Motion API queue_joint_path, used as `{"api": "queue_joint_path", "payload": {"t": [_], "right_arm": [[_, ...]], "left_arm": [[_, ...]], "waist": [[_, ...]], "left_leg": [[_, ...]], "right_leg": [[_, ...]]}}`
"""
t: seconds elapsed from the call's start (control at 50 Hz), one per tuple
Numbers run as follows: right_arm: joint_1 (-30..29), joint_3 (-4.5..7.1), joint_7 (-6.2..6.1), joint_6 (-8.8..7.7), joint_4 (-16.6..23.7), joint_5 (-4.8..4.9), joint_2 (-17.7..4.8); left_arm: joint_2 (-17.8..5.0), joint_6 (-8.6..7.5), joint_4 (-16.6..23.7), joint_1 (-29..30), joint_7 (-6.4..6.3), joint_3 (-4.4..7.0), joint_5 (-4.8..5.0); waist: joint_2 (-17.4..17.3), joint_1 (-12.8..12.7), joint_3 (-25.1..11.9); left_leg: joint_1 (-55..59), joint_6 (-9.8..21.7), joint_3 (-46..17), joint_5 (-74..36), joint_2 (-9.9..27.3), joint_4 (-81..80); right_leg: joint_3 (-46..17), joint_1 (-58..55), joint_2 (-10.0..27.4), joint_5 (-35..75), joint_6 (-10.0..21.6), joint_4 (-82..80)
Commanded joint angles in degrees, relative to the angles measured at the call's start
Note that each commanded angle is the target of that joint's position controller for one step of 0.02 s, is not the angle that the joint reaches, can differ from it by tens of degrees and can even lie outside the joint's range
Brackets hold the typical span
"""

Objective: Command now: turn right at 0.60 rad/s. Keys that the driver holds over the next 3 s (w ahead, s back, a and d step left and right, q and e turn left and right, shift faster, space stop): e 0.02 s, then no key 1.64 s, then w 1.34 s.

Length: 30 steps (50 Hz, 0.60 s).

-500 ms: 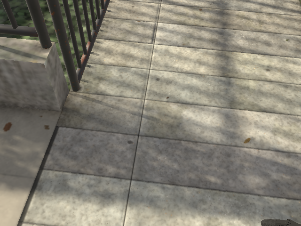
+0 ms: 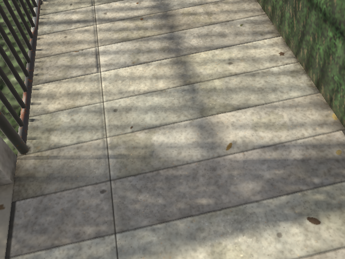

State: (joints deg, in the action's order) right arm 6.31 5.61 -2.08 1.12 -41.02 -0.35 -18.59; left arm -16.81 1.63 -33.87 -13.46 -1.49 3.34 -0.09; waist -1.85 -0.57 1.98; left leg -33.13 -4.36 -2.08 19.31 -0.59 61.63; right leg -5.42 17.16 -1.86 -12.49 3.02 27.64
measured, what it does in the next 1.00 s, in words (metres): steps on the spot: left foot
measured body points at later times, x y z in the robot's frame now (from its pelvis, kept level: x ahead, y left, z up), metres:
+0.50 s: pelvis +0.01 +0.03 -0.01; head +0.02 +0.03 +0.44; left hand +0.19 +0.28 -0.11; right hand +0.14 -0.24 -0.11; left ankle +0.02 +0.15 -0.74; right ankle +0.00 -0.10 -0.74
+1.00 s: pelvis +0.01 +0.03 -0.01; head +0.02 +0.03 +0.44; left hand +0.18 +0.26 -0.12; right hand +0.11 -0.23 -0.12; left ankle +0.02 +0.15 -0.74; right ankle +0.00 -0.10 -0.74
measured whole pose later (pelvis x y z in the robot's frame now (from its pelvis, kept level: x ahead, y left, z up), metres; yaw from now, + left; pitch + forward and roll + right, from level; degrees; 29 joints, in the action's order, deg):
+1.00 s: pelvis +0.01 +0.03 -0.01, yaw -7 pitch -1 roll +0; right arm 11.4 1.7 -0.2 -1.2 -44.1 -0.4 -13.0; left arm -11.8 0.8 -38.6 -13.0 -1.6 2.6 -0.8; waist 0.1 0.4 1.8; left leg -12.5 0.0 -1.0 17.8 -0.6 31.7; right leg -6.8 13.7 -2.5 -16.8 -0.4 32.1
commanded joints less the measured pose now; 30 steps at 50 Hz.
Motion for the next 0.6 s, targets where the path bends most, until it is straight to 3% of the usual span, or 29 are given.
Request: {"api": "queue_joint_path", "payload": {"t": [0.02,0.1,0.16,0.2,0.22,0.24,0.26,0.28,0.3,0.36,0.38,0.4,0.42,0.44,0.54,0.6], "right_arm": [[-3.5,0.22,0.26,-1.17,4.6,0.26,-2.5],[-3.0,-0.17,1.3,-1.41,4.0,0.79,-2.7],[-2.5,-0.27,1.94,-1.74,4.1,1.11,-2.9],[-0.4,-0.48,2.47,-2.24,3.6,1.0,-2.2],[1.2,-0.6,2.66,-2.59,3.1,0.48,-1.8],[2.1,-0.35,2.52,-2.8,3.3,-0.57,-3.9],[1.6,0.36,2.24,-2.67,4.0,-1.45,-8.2],[-0.7,-0.55,2.28,-2.7,3.2,-1.89,-5.4],[-3.0,-1.39,2.29,-2.96,4.3,-1.37,-2.7],[-2.7,-1.27,1.87,-3.16,3.6,0.08,-3.9],[-1.8,-1.56,1.85,-3.15,3.3,-0.02,-3.5],[-0.7,-1.77,2.0,-3.19,3.2,-0.34,-3.0],[0.8,-1.88,2.28,-3.27,3.5,-0.53,-2.9],[0.2,-1.92,2.41,-3.28,3.5,-0.55,-3.2],[0.8,-2.38,2.39,-2.92,3.7,-0.25,-1.8],[1.1,-2.53,2.36,-2.73,3.6,-0.28,-1.2]], "left_arm": [[-9.7,-0.53,4.2,1.4,-0.85,2.9,0.36],[-9.8,0.05,4.3,2.0,-0.46,2.85,-0.19],[-9.3,0.32,3.9,2.6,0.15,2.47,-0.06],[-8.3,0.4,3.7,4.5,0.23,2.01,0.54],[-7.4,0.32,3.5,4.9,0.14,1.66,0.88],[-5.8,-0.02,3.2,3.0,0.05,1.21,0.18],[-4.2,-0.59,3.0,-0.8,0.26,0.77,-1.18],[-5.2,-0.91,3.4,0.9,0.15,1.11,-1.02],[-7.4,-0.94,2.6,1.8,-0.06,1.75,-1.07],[-4.8,-0.27,2.3,4.2,0.14,1.43,-1.13],[-3.8,-0.16,2.0,4.2,0.47,1.11,-1.06],[-3.8,-0.09,2.1,4.1,0.71,1.02,-1.0],[-5.3,-0.09,1.4,3.8,0.8,1.41,-0.84],[-4.8,-0.19,1.3,3.4,0.95,1.51,-0.7],[-3.8,-1.03,0.4,3.1,0.85,1.29,-0.88],[-3.4,-1.31,0.2,2.7,0.65,1.17,-0.82]], "waist": [[9.8,-0.3,-7.3],[11.3,-1.3,-7.8],[11.3,-1.5,-7.4],[10.6,0.4,-7.4],[9.6,1.7,-7.3],[6.3,0.9,-8.2],[-5.4,-2.6,-9.1],[-12.0,-2.9,-6.7],[-9.3,-2.1,-5.5],[-7.8,-1.1,-5.3],[-6.8,-1.1,-5.4],[-5.5,-0.6,-5.4],[-2.0,0.9,-4.9],[-1.6,0.2,-4.4],[3.1,1.0,-3.7],[3.9,1.1,-3.4]], "left_leg": [[-2.7,-0.8,-2.0,-1.3,0.0,-7.7],[5.3,-0.4,-1.2,1.5,0.0,-16.0],[9.7,0.6,-0.7,2.9,0.0,-21.6],[14.9,1.8,-0.1,-2.6,-0.1,-31.7],[20.1,2.9,-0.1,-11.1,0.4,-39.9],[25.9,4.7,-3.8,-18.9,5.3,-41.1],[29.7,9.3,-12.5,-32.1,14.3,-40.0],[23.4,16.6,-18.2,-30.0,18.6,-41.8],[22.2,17.5,-17.0,-26.4,17.5,-42.6],[23.3,12.4,-11.7,-21.0,12.0,-40.4],[22.0,10.7,-9.9,-19.0,10.2,-39.8],[21.0,9.2,-8.5,-15.3,8.5,-39.2],[19.9,7.8,-6.3,-11.2,6.5,-39.4],[20.1,7.0,-5.1,-8.8,5.7,-38.7],[20.8,6.3,-2.6,-9.1,3.9,-35.6],[21.0,5.9,-2.0,-8.9,3.3,-35.0]], "right_leg": [[-14.5,-11.4,11.9,18.4,9.5,-5.7],[-16.7,-8.8,12.6,17.6,10.3,-4.5],[-19.2,-8.1,12.6,20.8,10.5,-3.2],[-19.4,-7.5,11.0,21.0,9.0,-1.5],[-18.7,-5.6,9.4,17.8,7.0,-1.0],[-16.8,-2.2,7.1,10.0,3.7,1.1],[-9.7,2.7,0.4,-4.7,0.1,8.6],[-4.4,3.8,-1.2,-13.6,-2.8,8.4],[-3.5,2.0,0.3,-13.7,-4.4,10.1],[-2.5,-1.6,1.8,-1.9,-5.1,2.6],[-2.5,-4.4,2.1,2.2,-4.8,0.7],[-2.9,-6.3,2.5,6.3,-4.3,0.3],[-3.3,-6.1,2.2,6.5,-3.0,1.6],[-3.5,-5.3,2.1,6.0,-2.1,1.4],[-5.0,-4.0,3.0,7.2,-1.8,-0.4],[-5.4,-3.4,3.2,6.1,-1.8,-0.8]]}}
Next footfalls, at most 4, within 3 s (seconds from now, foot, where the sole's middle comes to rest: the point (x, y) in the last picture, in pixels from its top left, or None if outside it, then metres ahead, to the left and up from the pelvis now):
0.24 left None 0.06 0.14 -0.78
1.96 right None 0.09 -0.11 -0.78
2.42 left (180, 253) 0.48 0.07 -0.78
2.98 right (242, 184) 0.76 -0.19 -0.78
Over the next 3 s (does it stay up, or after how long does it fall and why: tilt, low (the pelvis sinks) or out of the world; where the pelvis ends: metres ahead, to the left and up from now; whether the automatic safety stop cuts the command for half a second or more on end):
stays up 0.61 -0.07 -0.02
